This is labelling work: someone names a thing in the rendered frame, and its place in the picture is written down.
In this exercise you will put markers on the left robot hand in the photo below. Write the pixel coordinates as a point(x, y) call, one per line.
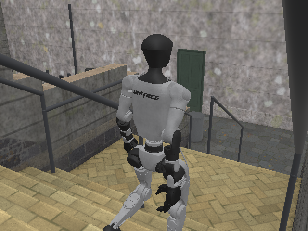
point(129, 146)

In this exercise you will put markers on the right robot upper arm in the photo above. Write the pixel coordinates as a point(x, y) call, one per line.
point(180, 96)

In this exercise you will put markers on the humanoid robot head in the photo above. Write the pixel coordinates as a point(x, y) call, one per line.
point(157, 51)

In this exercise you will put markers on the robot right forearm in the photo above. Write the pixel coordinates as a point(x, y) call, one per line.
point(172, 160)

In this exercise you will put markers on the left robot upper arm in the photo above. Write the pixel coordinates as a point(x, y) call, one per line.
point(125, 100)

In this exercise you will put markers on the left robot shin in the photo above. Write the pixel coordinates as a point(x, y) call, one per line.
point(131, 205)

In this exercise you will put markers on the robot left forearm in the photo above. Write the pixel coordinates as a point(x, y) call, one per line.
point(125, 130)

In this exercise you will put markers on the right robot hand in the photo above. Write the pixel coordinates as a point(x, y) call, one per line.
point(172, 196)

